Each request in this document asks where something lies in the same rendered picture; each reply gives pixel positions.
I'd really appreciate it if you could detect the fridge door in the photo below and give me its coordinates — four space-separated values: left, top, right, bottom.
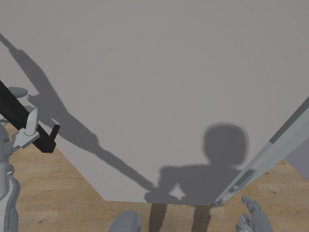
0 0 309 206

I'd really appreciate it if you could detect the left robot hand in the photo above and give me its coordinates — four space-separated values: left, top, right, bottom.
0 86 40 163

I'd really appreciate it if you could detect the robot left thigh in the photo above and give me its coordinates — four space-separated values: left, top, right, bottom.
106 211 142 232

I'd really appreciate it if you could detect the handle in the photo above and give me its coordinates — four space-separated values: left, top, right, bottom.
0 80 60 154

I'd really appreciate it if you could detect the right robot hand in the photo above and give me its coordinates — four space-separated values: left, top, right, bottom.
236 195 273 232

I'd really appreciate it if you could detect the left robot forearm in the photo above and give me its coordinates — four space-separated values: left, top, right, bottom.
0 161 20 232

